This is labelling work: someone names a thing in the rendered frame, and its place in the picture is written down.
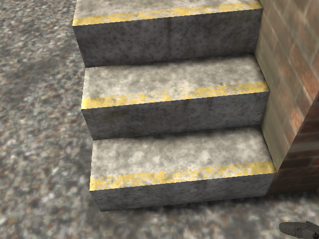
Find stairs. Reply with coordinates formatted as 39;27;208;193
72;0;277;212

